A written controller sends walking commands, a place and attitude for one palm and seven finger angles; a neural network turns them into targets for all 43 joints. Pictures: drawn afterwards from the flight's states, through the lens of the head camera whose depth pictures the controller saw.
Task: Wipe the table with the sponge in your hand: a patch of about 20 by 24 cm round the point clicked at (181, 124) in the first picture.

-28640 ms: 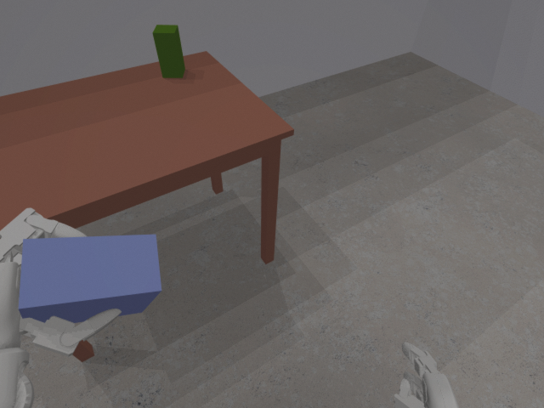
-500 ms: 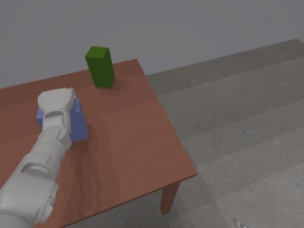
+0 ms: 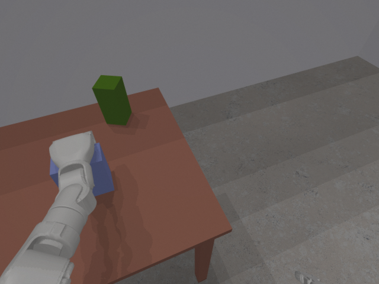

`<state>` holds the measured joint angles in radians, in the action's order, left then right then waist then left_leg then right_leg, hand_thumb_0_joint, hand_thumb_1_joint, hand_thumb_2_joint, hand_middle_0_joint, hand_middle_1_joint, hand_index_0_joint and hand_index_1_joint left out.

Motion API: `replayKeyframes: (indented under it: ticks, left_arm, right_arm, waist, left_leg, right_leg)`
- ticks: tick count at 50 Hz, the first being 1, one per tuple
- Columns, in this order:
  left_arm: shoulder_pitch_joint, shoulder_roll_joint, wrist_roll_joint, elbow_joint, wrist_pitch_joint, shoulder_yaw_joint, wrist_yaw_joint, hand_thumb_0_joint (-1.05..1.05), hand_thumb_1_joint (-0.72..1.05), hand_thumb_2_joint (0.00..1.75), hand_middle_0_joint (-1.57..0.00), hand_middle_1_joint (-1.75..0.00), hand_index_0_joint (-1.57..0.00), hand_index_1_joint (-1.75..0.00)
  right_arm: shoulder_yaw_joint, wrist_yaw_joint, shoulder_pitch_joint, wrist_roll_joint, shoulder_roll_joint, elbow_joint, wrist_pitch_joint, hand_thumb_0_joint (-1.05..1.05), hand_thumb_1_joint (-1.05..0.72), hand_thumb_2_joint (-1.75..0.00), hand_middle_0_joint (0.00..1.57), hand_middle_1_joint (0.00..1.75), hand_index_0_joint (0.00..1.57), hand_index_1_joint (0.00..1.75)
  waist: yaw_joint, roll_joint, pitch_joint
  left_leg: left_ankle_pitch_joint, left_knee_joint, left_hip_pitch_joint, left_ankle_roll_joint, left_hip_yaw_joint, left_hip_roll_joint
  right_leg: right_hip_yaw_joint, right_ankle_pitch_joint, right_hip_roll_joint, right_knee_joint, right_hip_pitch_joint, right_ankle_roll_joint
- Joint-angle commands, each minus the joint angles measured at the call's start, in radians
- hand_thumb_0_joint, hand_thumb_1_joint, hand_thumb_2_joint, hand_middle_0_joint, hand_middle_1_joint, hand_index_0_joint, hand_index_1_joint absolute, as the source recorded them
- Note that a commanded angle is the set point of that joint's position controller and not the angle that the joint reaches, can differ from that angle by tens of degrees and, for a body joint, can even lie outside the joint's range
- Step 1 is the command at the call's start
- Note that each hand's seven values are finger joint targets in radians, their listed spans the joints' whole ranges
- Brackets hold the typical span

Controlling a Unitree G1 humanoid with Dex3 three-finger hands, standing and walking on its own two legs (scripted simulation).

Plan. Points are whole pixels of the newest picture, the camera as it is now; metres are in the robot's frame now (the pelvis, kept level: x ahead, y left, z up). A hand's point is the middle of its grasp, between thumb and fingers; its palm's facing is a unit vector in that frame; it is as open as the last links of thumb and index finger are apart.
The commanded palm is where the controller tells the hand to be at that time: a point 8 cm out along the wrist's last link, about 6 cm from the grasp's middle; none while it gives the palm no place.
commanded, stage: wipe back along the middle lane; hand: left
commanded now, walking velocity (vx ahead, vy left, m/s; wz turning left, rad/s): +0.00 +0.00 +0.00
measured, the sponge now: (87, 178) +0.36 +0.29 -0.02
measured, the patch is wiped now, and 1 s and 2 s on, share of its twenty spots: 0.35 0.40 0.40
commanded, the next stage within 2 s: none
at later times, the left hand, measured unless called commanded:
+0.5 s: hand (87, 181) +0.32 +0.26 +0.03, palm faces -0.02 -0.03 -1.00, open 10.5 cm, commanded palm +0.28 +0.23 +0.06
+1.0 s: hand (92, 196) +0.29 +0.23 +0.03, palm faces +0.01 -0.04 -1.00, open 10.5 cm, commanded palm +0.24 +0.20 +0.06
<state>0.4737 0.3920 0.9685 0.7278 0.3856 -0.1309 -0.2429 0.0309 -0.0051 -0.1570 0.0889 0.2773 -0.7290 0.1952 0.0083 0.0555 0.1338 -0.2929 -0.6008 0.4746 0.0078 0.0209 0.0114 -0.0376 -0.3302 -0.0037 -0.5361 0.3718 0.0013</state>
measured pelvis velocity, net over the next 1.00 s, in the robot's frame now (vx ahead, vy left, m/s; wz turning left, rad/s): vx -0.01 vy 0.00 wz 0.00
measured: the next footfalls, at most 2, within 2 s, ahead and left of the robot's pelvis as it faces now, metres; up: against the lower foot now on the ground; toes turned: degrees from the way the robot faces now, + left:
none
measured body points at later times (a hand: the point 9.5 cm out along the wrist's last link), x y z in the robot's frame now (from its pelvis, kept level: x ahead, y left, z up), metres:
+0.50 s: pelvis +0.00 +0.00 +0.00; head +0.00 -0.02 +0.45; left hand +0.32 +0.25 +0.08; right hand +0.20 -0.22 -0.10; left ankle +0.00 +0.11 -0.73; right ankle -0.05 -0.12 -0.73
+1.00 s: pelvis -0.01 +0.00 +0.00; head -0.02 -0.03 +0.45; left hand +0.28 +0.23 +0.08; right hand +0.21 -0.22 -0.10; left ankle +0.00 +0.11 -0.73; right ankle -0.05 -0.12 -0.73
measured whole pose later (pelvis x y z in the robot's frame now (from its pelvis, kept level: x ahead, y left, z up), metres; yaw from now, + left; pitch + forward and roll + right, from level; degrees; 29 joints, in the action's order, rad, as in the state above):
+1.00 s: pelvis -0.01 +0.00 +0.00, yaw +0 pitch +5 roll -1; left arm 0.12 0.28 1.00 0.28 0.55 -0.28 -0.25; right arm 0.00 -0.05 -0.07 0.11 0.26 -0.65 0.20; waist 0.06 0.08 0.13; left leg -0.31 -0.62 0.39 0.01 0.02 0.00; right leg -0.03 -0.37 0.01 -0.59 0.30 0.00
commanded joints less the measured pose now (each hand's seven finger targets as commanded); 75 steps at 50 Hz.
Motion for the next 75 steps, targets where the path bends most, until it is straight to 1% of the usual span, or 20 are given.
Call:
replayKeyframes:
  ticks: [1, 3, 4, 8, 15, 23, 27, 30, 31, 36, 38, 45, 48, 50, 55, 60, 63, 67, 73, 75]
  left_arm:
    - [0.058, 0.066, -0.004, -0.092, -0.010, -0.013, 0.057, 0.00, 0.10, 1.30, -1.20, -1.60, -1.20, -1.60]
    - [0.056, 0.020, -0.008, -0.119, -0.003, -0.047, 0.063, 0.00, 0.10, 1.30, -1.20, -1.60, -1.20, -1.60]
    - [0.031, 0.053, -0.005, -0.130, 0.000, -0.020, 0.059, 0.00, 0.10, 1.30, -1.20, -1.60, -1.20, -1.60]
    - [-0.030, 0.013, -0.010, -0.185, 0.012, -0.041, 0.057, 0.00, 0.10, 1.30, -1.20, -1.60, -1.20, -1.60]
    - [-0.056, -0.053, -0.002, -0.258, 0.058, -0.106, 0.051, 0.00, 0.10, 1.30, -1.20, -1.60, -1.20, -1.60]
    - [-0.084, -0.042, 0.001, -0.287, 0.090, -0.094, 0.057, 0.00, 0.10, 1.30, -1.20, -1.60, -1.20, -1.60]
    - [-0.144, -0.083, -0.003, -0.327, 0.094, -0.127, 0.057, 0.00, 0.10, 1.30, -1.20, -1.60, -1.20, -1.60]
    - [-0.177, -0.058, -0.006, -0.346, 0.103, -0.105, 0.054, 0.00, 0.10, 1.30, -1.20, -1.60, -1.20, -1.60]
    - [-0.168, -0.089, -0.005, -0.355, 0.108, -0.135, 0.056, 0.00, 0.10, 1.30, -1.20, -1.60, -1.20, -1.60]
    - [-0.208, -0.087, -0.013, -0.386, 0.128, -0.134, 0.056, 0.00, 0.10, 1.30, -1.20, -1.60, -1.20, -1.60]
    - [-0.192, -0.104, -0.010, -0.399, 0.133, -0.155, 0.060, 0.00, 0.10, 1.30, -1.20, -1.60, -1.20, -1.60]
    - [-0.342, -0.130, -0.021, -0.467, 0.136, -0.179, 0.066, 0.00, 0.10, 1.30, -1.20, -1.60, -1.20, -1.60]
    - [-0.344, -0.163, -0.027, -0.513, 0.142, -0.219, 0.070, 0.00, 0.10, 1.30, -1.20, -1.60, -1.20, -1.60]
    - [-0.370, -0.138, -0.029, -0.517, 0.148, -0.193, 0.067, 0.00, 0.10, 1.30, -1.20, -1.60, -1.20, -1.60]
    - [-0.397, -0.153, -0.030, -0.557, 0.159, -0.210, 0.067, 0.00, 0.10, 1.30, -1.20, -1.60, -1.20, -1.60]
    - [-0.461, -0.157, -0.033, -0.602, 0.158, -0.215, 0.067, 0.00, 0.10, 1.30, -1.20, -1.60, -1.20, -1.60]
    - [-0.495, -0.127, -0.032, -0.617, 0.155, -0.183, 0.065, 0.00, 0.10, 1.30, -1.20, -1.60, -1.20, -1.60]
    - [-0.560, -0.159, -0.031, -0.670, 0.157, -0.220, 0.063, 0.00, 0.10, 1.30, -1.20, -1.60, -1.20, -1.60]
    - [-0.491, -0.084, -0.013, -0.642, 0.167, -0.147, 0.053, 0.00, 0.10, 1.30, -1.20, -1.60, -1.20, -1.60]
    - [-0.473, -0.089, -0.011, -0.621, 0.169, -0.147, 0.051, 0.00, 0.10, 1.30, -1.20, -1.60, -1.20, -1.60]
  right_arm:
    - [0.030, 0.004, 0.109, 0.005, 0.128, 0.147, -0.038, 0.00, -0.90, -0.90, 0.20, 0.30, 0.20, 0.30]
    - [0.031, 0.002, 0.119, 0.008, 0.124, 0.157, -0.038, 0.00, -0.90, -0.90, 0.20, 0.30, 0.20, 0.30]
    - [0.033, 0.001, 0.122, 0.006, 0.128, 0.158, -0.039, 0.00, -0.90, -0.90, 0.20, 0.30, 0.20, 0.30]
    - [0.032, -0.004, 0.140, 0.009, 0.123, 0.176, -0.043, 0.00, -0.90, -0.90, 0.20, 0.30, 0.20, 0.30]
    - [0.023, -0.009, 0.184, 0.010, 0.114, 0.196, -0.042, 0.00, -0.90, -0.90, 0.20, 0.30, 0.20, 0.30]
    - [0.014, -0.001, 0.210, 0.011, 0.109, 0.208, -0.040, 0.00, -0.90, -0.90, 0.20, 0.30, 0.20, 0.30]
    - [0.007, -0.008, 0.230, 0.011, 0.101, 0.223, -0.044, 0.00, -0.90, -0.90, 0.20, 0.30, 0.20, 0.30]
    - [0.004, -0.010, 0.238, 0.012, 0.103, 0.228, -0.044, 0.00, -0.90, -0.90, 0.20, 0.30, 0.20, 0.30]
    - [0.004, -0.011, 0.244, 0.013, 0.098, 0.229, -0.044, 0.00, -0.90, -0.90, 0.20, 0.30, 0.20, 0.30]
    - [0.002, -0.014, 0.258, 0.015, 0.098, 0.234, -0.046, 0.00, -0.90, -0.90, 0.20, 0.30, 0.20, 0.30]
    - [0.003, -0.016, 0.262, 0.018, 0.097, 0.235, -0.044, 0.00, -0.90, -0.90, 0.20, 0.30, 0.20, 0.30]
    - [0.003, -0.035, 0.285, 0.018, 0.092, 0.252, -0.050, 0.00, -0.90, -0.90, 0.20, 0.30, 0.20, 0.30]
    - [0.003, -0.043, 0.301, 0.022, 0.086, 0.260, -0.046, 0.00, -0.90, -0.90, 0.20, 0.30, 0.20, 0.30]
    - [0.003, -0.042, 0.308, 0.020, 0.088, 0.257, -0.045, 0.00, -0.90, -0.90, 0.20, 0.30, 0.20, 0.30]
    - [-0.001, -0.046, 0.329, 0.022, 0.082, 0.261, -0.042, 0.00, -0.90, -0.90, 0.20, 0.30, 0.20, 0.30]
    - [-0.003, -0.051, 0.349, 0.020, 0.079, 0.272, -0.042, 0.00, -0.90, -0.90, 0.20, 0.30, 0.20, 0.30]
    - [0.000, -0.053, 0.352, 0.021, 0.081, 0.268, -0.042, 0.00, -0.90, -0.90, 0.20, 0.30, 0.20, 0.30]
    - [-0.004, -0.060, 0.370, 0.021, 0.070, 0.282, -0.045, 0.00, -0.90, -0.90, 0.20, 0.30, 0.20, 0.30]
    - [-0.003, -0.045, 0.360, 0.019, 0.082, 0.261, -0.051, 0.00, -0.90, -0.90, 0.20, 0.30, 0.20, 0.30]
    - [-0.005, -0.040, 0.355, 0.019, 0.079, 0.257, -0.053, 0.00, -0.90, -0.90, 0.20, 0.30, 0.20, 0.30]
  waist:
    - [0.001, -0.097, 0.192]
    - [-0.007, -0.111, 0.178]
    - [0.004, -0.106, 0.175]
    - [0.007, -0.102, 0.201]
    - [0.009, -0.088, 0.148]
    - [0.020, -0.120, 0.155]
    - [0.030, -0.091, 0.144]
    - [0.037, -0.091, 0.133]
    - [0.032, -0.093, 0.120]
    - [0.040, -0.099, 0.112]
    - [0.032, -0.100, 0.112]
    - [0.052, -0.115, 0.121]
    - [0.041, -0.118, 0.106]
    - [0.051, -0.130, 0.083]
    - [0.056, -0.125, 0.071]
    - [0.063, -0.140, 0.086]
    - [0.066, -0.153, 0.095]
    - [0.072, -0.138, 0.068]
    - [0.070, -0.141, 0.051]
    - [0.068, -0.139, 0.049]
  left_leg:
    - [0.361, 0.022, -0.176, 0.036, -0.011, -0.021]
    - [0.359, 0.026, -0.175, 0.036, -0.016, -0.021]
    - [0.355, 0.023, -0.177, 0.036, -0.012, -0.020]
    - [0.383, 0.020, -0.192, 0.033, -0.013, -0.020]
    - [0.337, 0.026, -0.200, 0.030, 0.001, -0.018]
    - [0.293, 0.038, -0.198, 0.028, 0.003, -0.022]
    - [0.297, 0.033, -0.202, 0.028, 0.005, -0.024]
    - [0.275, 0.042, -0.192, 0.025, 0.009, -0.022]
    - [0.265, 0.042, -0.192, 0.027, 0.007, -0.023]
    - [0.250, 0.050, -0.195, 0.028, 0.013, -0.020]
    - [0.248, 0.054, -0.198, 0.027, 0.014, -0.017]
    - [0.283, 0.039, -0.201, 0.029, 0.014, -0.020]
    - [0.276, 0.045, -0.200, 0.030, 0.014, -0.016]
    - [0.259, 0.044, -0.193, 0.032, 0.012, -0.019]
    - [0.256, 0.047, -0.200, 0.031, 0.011, -0.019]
    - [0.272, 0.039, -0.203, 0.032, 0.003, -0.024]
    - [0.279, 0.037, -0.201, 0.029, -0.003, -0.026]
    - [0.278, 0.036, -0.204, 0.030, -0.006, -0.027]
    - [0.233, 0.047, -0.193, 0.028, -0.010, -0.033]
    - [0.227, 0.044, -0.193, 0.028, -0.011, -0.035]
  right_leg:
    - [-0.011, 0.495, -0.017, 0.035, -0.093, 0.055]
    - [-0.014, 0.496, -0.016, 0.034, -0.094, 0.053]
    - [-0.010, 0.489, -0.017, 0.035, -0.091, 0.055]
    - [-0.011, 0.515, -0.016, 0.022, -0.108, 0.055]
    - [-0.019, 0.427, -0.021, 0.023, -0.060, 0.060]
    - [-0.021, 0.377, -0.024, 0.023, -0.081, 0.059]
    - [-0.021, 0.375, -0.025, 0.018, -0.075, 0.063]
    - [-0.021, 0.344, -0.026, 0.019, -0.081, 0.064]
    - [-0.022, 0.334, -0.028, 0.022, -0.069, 0.063]
    - [-0.022, 0.305, -0.030, 0.024, -0.072, 0.065]
    - [-0.026, 0.295, -0.031, 0.020, -0.072, 0.065]
    - [-0.020, 0.351, -0.029, 0.006, -0.100, 0.066]
    - [-0.025, 0.345, -0.029, 0.005, -0.100, 0.064]
    - [-0.018, 0.340, -0.029, 0.012, -0.095, 0.064]
    - [-0.019, 0.334, -0.028, 0.008, -0.095, 0.064]
    - [-0.007, 0.388, -0.024, 0.005, -0.123, 0.061]
    - [0.003, 0.419, -0.023, 0.007, -0.143, 0.060]
    - [0.004, 0.422, -0.021, 0.007, -0.134, 0.059]
    - [0.028, 0.381, -0.026, 0.023, -0.121, 0.058]
    - [0.023, 0.369, -0.025, 0.018, -0.114, 0.057]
